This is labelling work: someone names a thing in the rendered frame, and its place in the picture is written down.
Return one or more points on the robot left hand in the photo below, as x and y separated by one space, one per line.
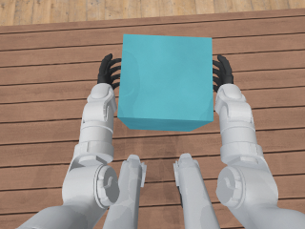
105 71

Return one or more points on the robot left upper arm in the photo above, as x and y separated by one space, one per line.
87 194

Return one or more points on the robot right upper arm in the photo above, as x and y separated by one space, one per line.
251 195

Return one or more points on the carton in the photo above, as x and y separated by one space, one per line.
166 82

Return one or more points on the left robot forearm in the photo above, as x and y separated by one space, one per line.
95 140

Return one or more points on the right robot thigh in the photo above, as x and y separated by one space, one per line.
198 210

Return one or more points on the left robot shin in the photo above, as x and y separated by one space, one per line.
130 157

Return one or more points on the robot right hand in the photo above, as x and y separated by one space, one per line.
225 72

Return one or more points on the right robot forearm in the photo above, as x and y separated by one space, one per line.
236 122

